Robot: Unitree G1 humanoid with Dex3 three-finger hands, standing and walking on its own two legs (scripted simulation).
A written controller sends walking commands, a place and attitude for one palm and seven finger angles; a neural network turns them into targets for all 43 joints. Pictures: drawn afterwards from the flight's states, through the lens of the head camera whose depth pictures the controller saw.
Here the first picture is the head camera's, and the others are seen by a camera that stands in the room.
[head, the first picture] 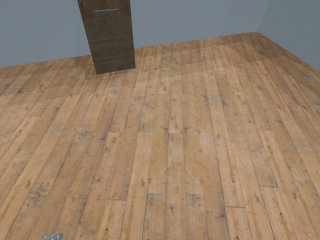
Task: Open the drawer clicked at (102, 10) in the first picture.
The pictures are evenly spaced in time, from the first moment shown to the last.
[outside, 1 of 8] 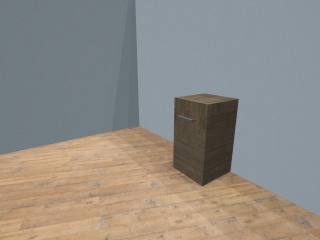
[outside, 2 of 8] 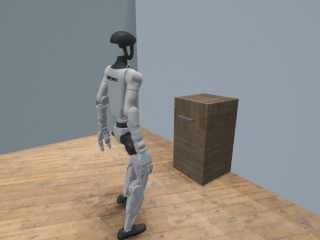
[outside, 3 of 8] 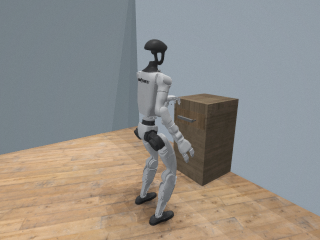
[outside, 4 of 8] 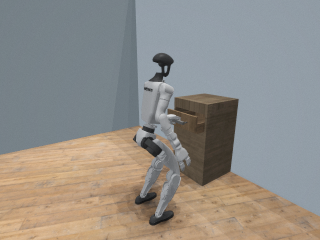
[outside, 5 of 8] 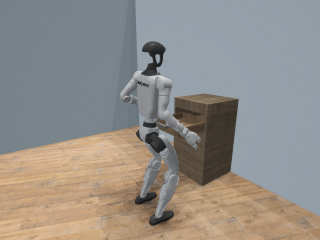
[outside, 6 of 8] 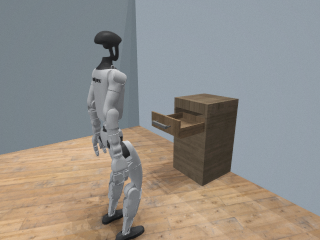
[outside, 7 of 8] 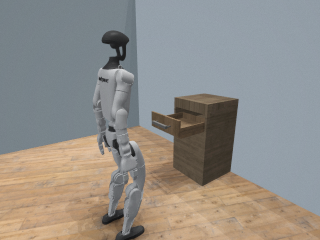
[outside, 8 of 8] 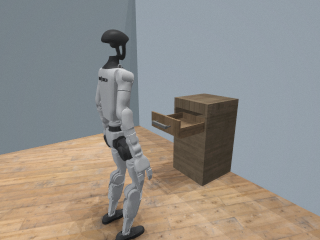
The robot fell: no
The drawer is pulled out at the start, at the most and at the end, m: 0.00 0.30 0.30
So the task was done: yes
